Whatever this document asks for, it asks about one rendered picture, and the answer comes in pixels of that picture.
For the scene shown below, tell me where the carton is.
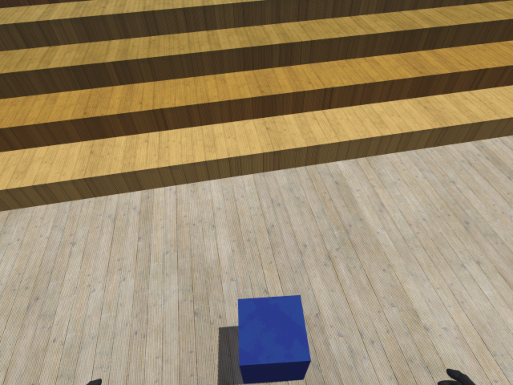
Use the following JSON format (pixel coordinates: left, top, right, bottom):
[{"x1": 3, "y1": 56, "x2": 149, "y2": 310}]
[{"x1": 238, "y1": 295, "x2": 311, "y2": 384}]

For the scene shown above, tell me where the robot right hand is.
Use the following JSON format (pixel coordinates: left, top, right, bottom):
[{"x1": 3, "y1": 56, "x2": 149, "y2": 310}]
[{"x1": 438, "y1": 369, "x2": 476, "y2": 385}]

